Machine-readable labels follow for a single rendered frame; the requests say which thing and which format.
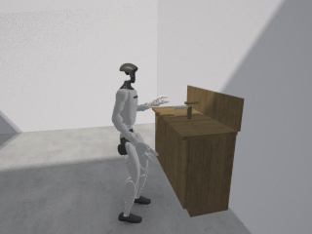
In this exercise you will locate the robot right hand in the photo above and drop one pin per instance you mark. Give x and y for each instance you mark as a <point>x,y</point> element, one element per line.
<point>142,147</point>

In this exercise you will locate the robot head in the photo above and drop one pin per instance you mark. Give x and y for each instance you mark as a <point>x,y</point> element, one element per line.
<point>129,69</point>

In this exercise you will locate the tap lever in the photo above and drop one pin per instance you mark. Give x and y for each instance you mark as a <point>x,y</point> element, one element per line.
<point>180,107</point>

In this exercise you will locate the robot left hand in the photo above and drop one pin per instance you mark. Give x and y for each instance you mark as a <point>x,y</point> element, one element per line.
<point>155,102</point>

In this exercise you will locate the robot left forearm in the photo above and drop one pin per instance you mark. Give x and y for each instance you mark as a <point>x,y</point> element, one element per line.
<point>143,107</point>

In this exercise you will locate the robot right foot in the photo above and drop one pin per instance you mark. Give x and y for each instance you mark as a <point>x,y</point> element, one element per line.
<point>132,218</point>

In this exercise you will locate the robot right forearm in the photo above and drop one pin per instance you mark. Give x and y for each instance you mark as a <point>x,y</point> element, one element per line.
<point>121,127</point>

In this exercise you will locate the right robot upper arm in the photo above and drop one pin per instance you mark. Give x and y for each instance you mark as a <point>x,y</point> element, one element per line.
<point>120,98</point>

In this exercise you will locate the counter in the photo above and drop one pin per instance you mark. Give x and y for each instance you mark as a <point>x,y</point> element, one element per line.
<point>196,147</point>

